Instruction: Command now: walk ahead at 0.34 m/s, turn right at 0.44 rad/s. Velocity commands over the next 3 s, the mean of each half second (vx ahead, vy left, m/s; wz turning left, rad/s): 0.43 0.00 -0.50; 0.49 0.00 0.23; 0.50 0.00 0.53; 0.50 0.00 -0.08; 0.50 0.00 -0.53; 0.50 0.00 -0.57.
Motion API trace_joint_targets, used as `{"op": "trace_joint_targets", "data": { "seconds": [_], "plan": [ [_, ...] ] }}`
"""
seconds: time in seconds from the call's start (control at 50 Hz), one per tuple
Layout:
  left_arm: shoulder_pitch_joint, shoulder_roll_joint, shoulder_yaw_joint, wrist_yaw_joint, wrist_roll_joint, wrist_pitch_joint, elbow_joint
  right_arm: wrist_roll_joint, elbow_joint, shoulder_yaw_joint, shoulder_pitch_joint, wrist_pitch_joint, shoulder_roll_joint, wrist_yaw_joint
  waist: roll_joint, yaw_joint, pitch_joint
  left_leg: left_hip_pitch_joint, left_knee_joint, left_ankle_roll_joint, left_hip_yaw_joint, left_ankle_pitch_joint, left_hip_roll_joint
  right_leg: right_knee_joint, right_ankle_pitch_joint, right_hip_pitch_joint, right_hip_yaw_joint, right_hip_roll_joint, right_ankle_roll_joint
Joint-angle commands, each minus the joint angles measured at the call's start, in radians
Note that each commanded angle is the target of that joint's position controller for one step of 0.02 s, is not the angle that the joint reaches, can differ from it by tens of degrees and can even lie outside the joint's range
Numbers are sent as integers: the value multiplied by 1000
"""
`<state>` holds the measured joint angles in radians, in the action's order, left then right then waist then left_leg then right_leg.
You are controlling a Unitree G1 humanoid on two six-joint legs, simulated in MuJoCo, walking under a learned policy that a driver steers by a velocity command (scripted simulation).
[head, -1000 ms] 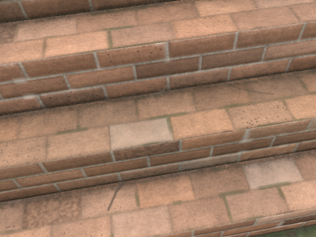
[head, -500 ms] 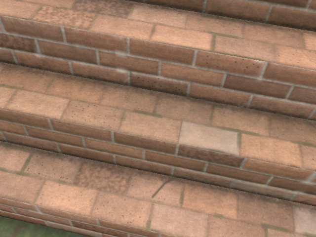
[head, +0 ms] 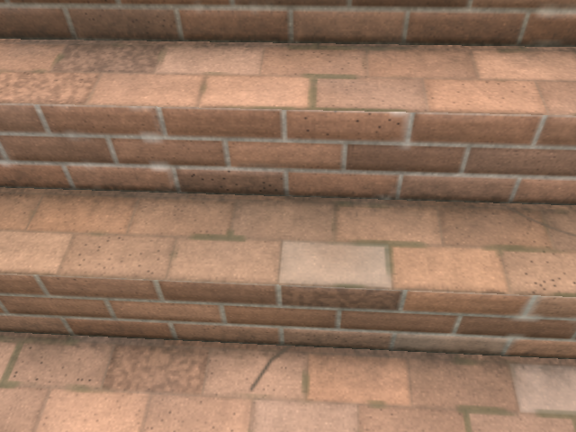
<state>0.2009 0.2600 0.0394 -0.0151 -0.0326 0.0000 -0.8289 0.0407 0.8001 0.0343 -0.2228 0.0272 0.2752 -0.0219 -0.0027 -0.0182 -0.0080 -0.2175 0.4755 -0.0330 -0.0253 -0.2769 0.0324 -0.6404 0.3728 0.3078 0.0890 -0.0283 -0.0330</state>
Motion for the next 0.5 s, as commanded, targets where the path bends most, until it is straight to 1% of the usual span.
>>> {"op": "trace_joint_targets", "data": {
  "seconds": [0.02,0.04,0.06,0.08,0.1,0.12,0.14,0.16,0.18,0.2,0.22,0.24,0.26,0.28,0.3,0.32,0.34,0.36,0.38,0.4,0.42,0.44,0.46,0.48,0.5],
  "plan": [
    [-128,68,11,-12,4,36,123,-2,-52,46,24,25,152,-3,-107,-16,51,65,-305,-167,344,-222,-335,-68,47,169,-66,36,-26],
    [-102,52,5,-17,8,38,117,2,-56,45,60,26,144,1,-114,6,45,31,-281,-141,252,-117,-298,-4,16,91,-87,28,-36],
    [-49,42,3,-20,13,42,99,-7,-61,41,96,26,133,7,-118,40,24,-17,-226,-105,147,14,-244,102,-64,-38,-107,-2,-47],
    [-3,58,11,-16,7,45,78,-14,-58,38,94,26,123,5,-104,54,-12,-38,-137,-72,73,119,-196,169,-115,-142,-95,-32,-56],
    [66,96,23,-9,-5,54,59,-14,-65,30,101,29,102,2,-42,84,-54,-85,30,-28,-11,181,-144,248,-147,-250,-3,13,-75],
    [136,211,52,5,-14,59,62,-13,-130,8,148,33,50,3,178,103,-71,-293,271,52,-93,-19,-48,394,-147,-349,370,240,-139],
    [204,268,71,10,0,51,38,1,-144,9,144,28,80,1,241,103,-32,-448,362,55,7,-259,21,415,-293,-393,557,325,-234],
    [167,224,65,13,4,46,43,10,-111,14,93,24,109,4,120,68,-7,-477,451,53,60,-218,-33,383,-331,-401,470,306,-251],
    [111,182,57,17,14,43,58,5,-92,13,76,30,112,7,81,47,3,-464,460,55,69,-142,-59,379,-395,-368,389,261,-232],
    [67,163,53,21,17,41,69,1,-87,13,75,36,113,8,65,28,2,-437,446,61,63,-84,-70,377,-472,-344,327,217,-203],
    [48,154,51,24,21,44,73,8,-87,10,85,37,113,10,65,23,-12,-405,442,69,45,-37,-63,361,-633,-324,275,188,-187],
    [41,152,50,22,21,48,73,10,-85,5,83,35,104,12,66,15,-47,-363,443,77,31,-12,-49,334,-775,-308,228,162,-178],
    [47,155,52,21,24,52,69,8,-89,0,85,32,96,13,68,12,-71,-337,426,82,21,-2,-36,310,-868,-295,204,151,-174],
    [58,159,56,21,27,54,65,4,-96,-4,101,31,90,11,72,16,-81,-326,395,83,13,4,-29,294,-910,-287,197,144,-171],
    [69,162,58,23,30,55,61,1,-107,-8,124,30,86,9,81,22,-77,-315,351,81,8,6,-22,287,-902,-270,200,137,-168],
    [69,165,59,26,28,53,60,-1,-112,-14,147,31,78,6,93,29,-69,-303,297,75,4,11,-20,285,-863,-254,209,133,-162],
    [71,167,61,29,25,50,64,0,-115,-19,162,30,73,3,115,37,-71,-291,264,67,-1,24,-14,273,-851,-251,220,130,-157],
    [72,166,63,35,21,47,65,1,-111,-26,145,30,58,1,136,41,-92,-239,259,59,-6,36,-3,256,-861,-223,221,130,-154],
    [60,153,61,37,13,42,67,-4,-103,-30,122,26,47,-6,157,29,-102,-181,249,49,-11,11,6,235,-842,-180,226,124,-149],
    [40,137,56,37,13,39,75,-9,-112,-35,115,24,40,-13,153,17,-105,-121,222,35,-21,-2,21,211,-908,-143,242,118,-145],
    [24,139,57,37,12,39,81,-13,-114,-32,99,25,48,-22,131,2,-98,-69,159,25,-17,4,32,175,-991,-123,261,112,-135],
    [-3,136,54,37,20,40,85,-17,-108,-32,41,29,37,-30,124,-38,-109,-9,76,8,-29,69,34,114,-1122,-137,265,108,-132],
    [-26,121,47,37,34,42,91,-10,-82,-32,-37,38,32,-37,83,-75,-136,85,-61,-11,-21,186,9,35,-1144,-149,242,94,-109],
    [-41,77,30,34,47,53,102,9,-54,-26,-115,52,51,-43,29,-96,-164,234,-128,-35,60,274,-82,-90,-964,-72,218,67,-74],
    [-2,-3,2,28,50,64,122,21,-55,-16,-148,59,123,-45,-176,-65,-175,350,-172,-99,337,620,-337,-324,-344,89,119,-46,-30]
  ]
}}
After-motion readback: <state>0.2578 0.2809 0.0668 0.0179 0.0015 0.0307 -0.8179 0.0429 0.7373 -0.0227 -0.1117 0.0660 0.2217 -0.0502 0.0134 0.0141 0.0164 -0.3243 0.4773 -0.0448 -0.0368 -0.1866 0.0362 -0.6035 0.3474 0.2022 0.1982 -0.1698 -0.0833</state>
